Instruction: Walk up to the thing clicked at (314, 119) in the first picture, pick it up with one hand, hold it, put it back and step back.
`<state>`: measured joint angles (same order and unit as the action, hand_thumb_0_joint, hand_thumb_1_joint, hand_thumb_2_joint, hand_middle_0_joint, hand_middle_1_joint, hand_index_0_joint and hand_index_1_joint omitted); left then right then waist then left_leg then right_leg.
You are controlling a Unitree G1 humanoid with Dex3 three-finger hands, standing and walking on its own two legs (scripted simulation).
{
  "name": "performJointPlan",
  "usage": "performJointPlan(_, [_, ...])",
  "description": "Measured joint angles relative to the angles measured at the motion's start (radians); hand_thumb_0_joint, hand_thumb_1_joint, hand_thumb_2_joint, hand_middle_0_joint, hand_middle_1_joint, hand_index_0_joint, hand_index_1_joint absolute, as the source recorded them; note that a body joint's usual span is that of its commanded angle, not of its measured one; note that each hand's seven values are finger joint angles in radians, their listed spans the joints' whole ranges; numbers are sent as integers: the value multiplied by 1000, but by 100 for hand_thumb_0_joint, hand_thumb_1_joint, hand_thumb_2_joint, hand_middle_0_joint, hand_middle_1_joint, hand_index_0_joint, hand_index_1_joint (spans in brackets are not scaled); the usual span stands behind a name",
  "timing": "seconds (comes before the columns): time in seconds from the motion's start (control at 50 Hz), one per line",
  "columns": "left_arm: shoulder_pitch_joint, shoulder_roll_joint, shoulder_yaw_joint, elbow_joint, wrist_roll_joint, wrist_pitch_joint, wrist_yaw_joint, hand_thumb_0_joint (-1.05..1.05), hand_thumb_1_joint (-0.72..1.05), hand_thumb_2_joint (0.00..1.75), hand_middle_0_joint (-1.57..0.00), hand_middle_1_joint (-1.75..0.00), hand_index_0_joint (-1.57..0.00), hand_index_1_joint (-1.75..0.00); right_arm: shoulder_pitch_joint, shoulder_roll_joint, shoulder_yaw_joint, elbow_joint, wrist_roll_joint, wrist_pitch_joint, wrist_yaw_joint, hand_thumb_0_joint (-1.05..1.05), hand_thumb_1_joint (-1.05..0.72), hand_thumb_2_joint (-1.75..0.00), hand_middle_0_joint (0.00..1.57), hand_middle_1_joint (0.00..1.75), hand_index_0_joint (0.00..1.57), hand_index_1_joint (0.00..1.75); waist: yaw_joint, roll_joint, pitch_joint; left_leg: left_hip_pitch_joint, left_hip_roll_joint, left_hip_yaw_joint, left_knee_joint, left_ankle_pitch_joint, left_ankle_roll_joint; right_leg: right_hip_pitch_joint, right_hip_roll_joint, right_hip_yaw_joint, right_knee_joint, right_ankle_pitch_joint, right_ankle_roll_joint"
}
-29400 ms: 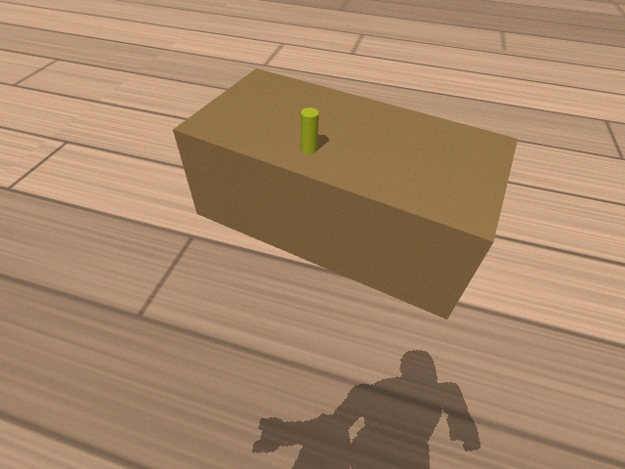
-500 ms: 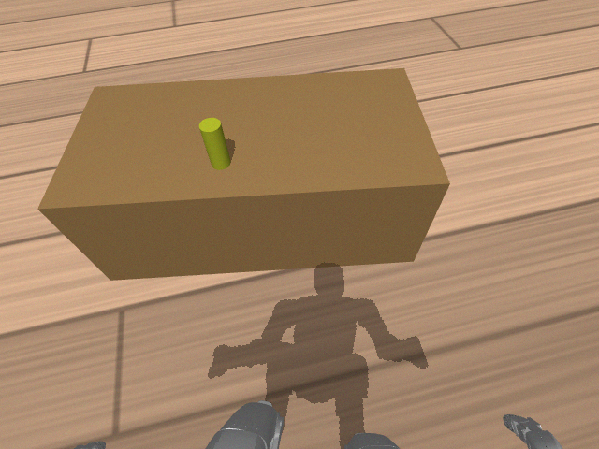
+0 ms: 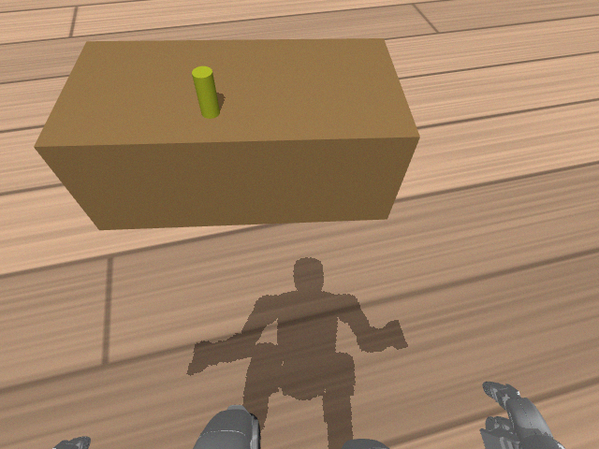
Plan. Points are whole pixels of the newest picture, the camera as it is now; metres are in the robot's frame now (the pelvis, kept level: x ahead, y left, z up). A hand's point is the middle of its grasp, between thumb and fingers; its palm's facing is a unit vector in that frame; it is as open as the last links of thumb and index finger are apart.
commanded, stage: step back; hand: left
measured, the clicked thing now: (206, 93) +1.05 +0.30 -0.23
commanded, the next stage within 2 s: stand in 1.18 s
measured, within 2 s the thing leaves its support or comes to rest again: neither
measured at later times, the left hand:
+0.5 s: hand out of the picture -0.04 +0.28 -0.13, palm faces +0.09 -0.91 -0.40, open 7.4 cm
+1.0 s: hand out of the picture +0.03 +0.27 -0.14, palm faces +0.10 -0.93 -0.35, open 7.4 cm
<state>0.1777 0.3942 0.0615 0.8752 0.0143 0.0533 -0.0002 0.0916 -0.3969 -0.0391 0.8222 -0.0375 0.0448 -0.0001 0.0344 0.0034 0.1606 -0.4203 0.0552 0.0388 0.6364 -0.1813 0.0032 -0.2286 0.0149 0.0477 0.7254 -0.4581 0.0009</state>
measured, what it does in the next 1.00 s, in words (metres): steps on the spot: right foot, then left foot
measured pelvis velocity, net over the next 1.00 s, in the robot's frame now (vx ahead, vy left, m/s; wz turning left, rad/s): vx -0.02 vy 0.00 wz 0.10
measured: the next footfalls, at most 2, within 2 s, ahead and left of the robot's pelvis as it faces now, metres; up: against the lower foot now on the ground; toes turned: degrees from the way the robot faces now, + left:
right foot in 0.02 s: +0.02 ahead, -0.12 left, +0.00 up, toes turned +4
left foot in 0.34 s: +0.02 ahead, +0.13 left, +0.00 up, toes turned +6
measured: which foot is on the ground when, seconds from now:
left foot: down 0.00-0.04, up 0.06-0.32, down 0.34-1.00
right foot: up 0.00-0.00, down 0.02-1.00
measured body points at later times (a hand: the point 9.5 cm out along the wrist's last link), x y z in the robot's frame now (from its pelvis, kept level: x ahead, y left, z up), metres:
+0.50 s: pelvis -0.07 -0.01 +0.01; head -0.06 -0.01 +0.46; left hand -0.04 +0.32 -0.11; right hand +0.01 -0.31 -0.11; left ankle -0.08 +0.12 -0.72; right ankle -0.04 -0.12 -0.70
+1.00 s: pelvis -0.02 +0.00 +0.01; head +0.00 +0.01 +0.46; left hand +0.03 +0.32 -0.11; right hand +0.10 -0.29 -0.11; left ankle -0.02 +0.13 -0.72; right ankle -0.02 -0.13 -0.72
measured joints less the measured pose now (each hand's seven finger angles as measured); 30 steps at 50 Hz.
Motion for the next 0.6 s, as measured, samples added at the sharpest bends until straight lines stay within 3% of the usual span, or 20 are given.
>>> performJointPlan(0.04, [9,-21,1,33,11,-14,0,1,91,90,-21,-30,-20,-30,-20,-21,-7,7,3,10,2,1,-90,-90,21,30,21,30,-6,57,10,-36,29,-38,51,-29,2,31,32,-30,-77,48,-11])
performJointPlan(0.08, [36,-28,-3,46,22,-15,-6,1,91,90,-21,-30,-20,-30,-7,-14,-15,29,9,23,-6,1,-90,-90,21,30,21,30,6,51,-12,-73,-32,-102,155,-202,-4,1,23,-26,-52,58,-22])
performJointPlan(0.1, [50,-28,-4,49,23,-16,-5,1,91,90,-21,-30,-20,-30,4,-10,-15,38,12,27,-7,1,-90,-90,21,30,21,30,16,37,-24,-88,-70,-128,237,-241,-9,-10,10,-16,-50,65,-27])
performJointPlan(0.14, [64,-32,-5,59,25,-17,-1,1,91,90,-21,-30,-20,-30,32,-14,-14,52,20,23,-5,1,-90,-90,21,30,21,30,18,27,-39,-103,-124,-162,367,-249,-12,-19,-13,-16,-66,88,-25])
performJointPlan(0.18, [68,-33,-1,62,26,-24,2,1,90,90,-21,-30,-21,-30,63,-22,-14,68,21,14,-3,1,-90,-90,21,30,21,30,12,28,-50,-85,-138,-162,418,-243,-20,-27,-28,-28,-77,104,-24])
performJointPlan(0.24, [63,-25,5,50,31,-40,1,1,90,90,-21,-30,-21,-30,109,-27,-17,102,11,9,4,1,-90,-90,21,30,21,30,7,34,-64,-12,-114,-139,349,-258,-31,-39,-41,-60,-75,111,-24])
performJointPlan(0.3, [51,-10,10,39,33,-52,-4,1,90,90,-21,-30,-21,-30,139,-22,-20,143,4,4,16,1,-90,-90,21,30,21,30,6,28,-74,92,-82,-103,163,-308,-28,-52,-58,-91,-56,104,-23])
performJointPlan(0.32, [47,-4,10,38,31,-51,-6,1,90,90,-21,-30,-21,-30,146,-18,-20,153,4,-2,19,1,-90,-90,21,30,21,30,3,23,-77,134,-73,-87,74,-295,-21,-57,-66,-100,-46,101,-18])
performJointPlan(0.36, [38,13,8,42,28,-44,-5,1,90,90,-21,-30,-21,-30,142,2,-25,175,2,-19,20,1,-90,-90,21,30,21,30,6,-18,-62,186,-96,-62,-30,-150,-11,-66,-97,-86,-10,88,-13])
performJointPlan(0.42, [44,16,2,76,17,-30,-8,1,91,90,-21,-30,-20,-30,148,23,-20,171,-3,-43,24,1,-90,-90,21,30,21,30,-9,-29,-84,187,-93,-55,-38,-138,12,-107,-62,-41,86,-21,-22])
performJointPlan(0.5, [43,22,0,99,7,-40,-20,1,91,90,-21,-30,-20,-30,149,41,-8,162,-6,-61,23,1,-90,-90,21,30,21,30,-26,-36,-94,207,-74,-54,-70,-125,5,-125,-45,-41,94,-16,-24])
performJointPlan(0.54, [42,18,1,106,7,-50,-24,1,91,90,-21,-30,-20,-30,143,39,-7,158,-7,-58,25,1,-90,-90,21,30,21,30,-32,-29,-97,208,-61,-54,-59,-134,-7,-96,-42,-51,4,8,-21])
performJointPlan(0.58, [35,4,3,115,10,-63,-21,1,91,90,-21,-30,-20,-30,137,29,-9,155,-2,-47,24,1,-90,-90,21,30,21,30,-33,-1,-93,198,-35,-65,-10,-165,-18,-52,-20,-70,-95,140,-22])
performJointPlan(0.6, [31,-6,3,116,15,-70,-18,1,91,90,-21,-30,-20,-30,136,24,-10,156,2,-40,20,1,-90,-90,21,30,21,30,-34,18,-93,184,-27,-85,30,-196,-9,-45,-6,-83,-104,179,-23])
